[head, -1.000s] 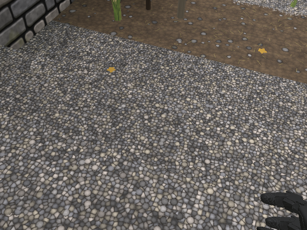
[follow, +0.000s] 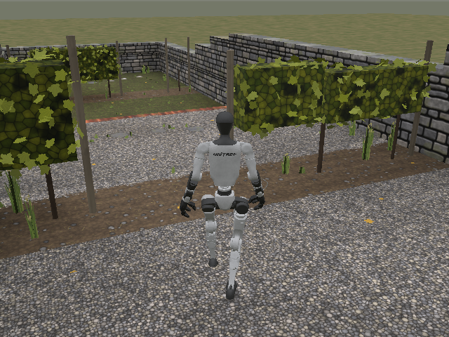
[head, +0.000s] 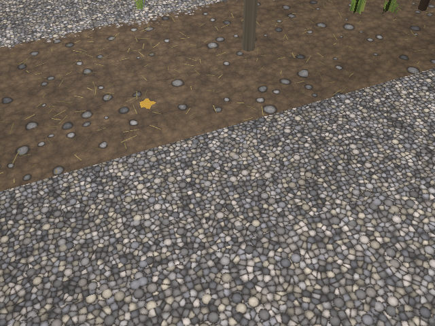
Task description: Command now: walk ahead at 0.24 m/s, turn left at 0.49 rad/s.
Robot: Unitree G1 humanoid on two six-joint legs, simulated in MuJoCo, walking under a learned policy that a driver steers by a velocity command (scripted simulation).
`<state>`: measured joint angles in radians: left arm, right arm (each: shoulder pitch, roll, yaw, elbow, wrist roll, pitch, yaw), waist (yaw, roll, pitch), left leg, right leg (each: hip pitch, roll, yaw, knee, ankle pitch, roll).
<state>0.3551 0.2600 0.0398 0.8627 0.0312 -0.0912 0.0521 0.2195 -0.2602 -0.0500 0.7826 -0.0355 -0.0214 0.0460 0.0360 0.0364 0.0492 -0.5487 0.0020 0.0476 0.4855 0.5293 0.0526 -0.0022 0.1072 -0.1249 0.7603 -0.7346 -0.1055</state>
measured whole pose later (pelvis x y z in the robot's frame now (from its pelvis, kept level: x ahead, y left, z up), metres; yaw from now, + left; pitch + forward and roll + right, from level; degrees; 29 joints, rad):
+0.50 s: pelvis +0.16 +0.06 -0.11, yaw +28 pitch +0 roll -3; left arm 0.06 0.24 -0.01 0.64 0.05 0.05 0.03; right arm 0.29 -0.31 -0.09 0.71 0.02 0.08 -0.03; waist -0.11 -0.02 0.06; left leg -0.26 -0.30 -0.32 0.40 -0.06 0.09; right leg -0.67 0.05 0.15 0.92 -0.13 0.05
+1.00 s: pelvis +0.31 +0.05 -0.11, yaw +25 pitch +3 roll +1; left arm 0.28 0.32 0.03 0.80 0.01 0.01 -0.02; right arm 0.35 -0.28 -0.03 0.81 -0.04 -0.03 -0.03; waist -0.05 -0.01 -0.06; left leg -0.04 -0.22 -0.26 0.26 -0.22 0.16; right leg -0.43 0.09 0.15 0.85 -0.38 -0.10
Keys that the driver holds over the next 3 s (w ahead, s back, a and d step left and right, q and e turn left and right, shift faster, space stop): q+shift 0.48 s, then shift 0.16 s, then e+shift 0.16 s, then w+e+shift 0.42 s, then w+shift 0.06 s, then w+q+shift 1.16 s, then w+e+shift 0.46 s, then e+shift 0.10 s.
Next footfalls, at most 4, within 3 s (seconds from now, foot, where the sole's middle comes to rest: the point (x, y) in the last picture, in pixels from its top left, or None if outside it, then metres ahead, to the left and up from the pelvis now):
0.10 left None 0.25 0.07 -0.88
1.28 right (246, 273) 0.72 -0.03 -0.88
1.80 left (218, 205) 1.13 0.08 -1.06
2.06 right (232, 133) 1.59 0.02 -1.06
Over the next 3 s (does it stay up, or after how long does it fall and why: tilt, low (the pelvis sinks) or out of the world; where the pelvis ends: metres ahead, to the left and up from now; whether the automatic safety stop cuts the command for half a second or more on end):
stays up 1.96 0.69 -0.31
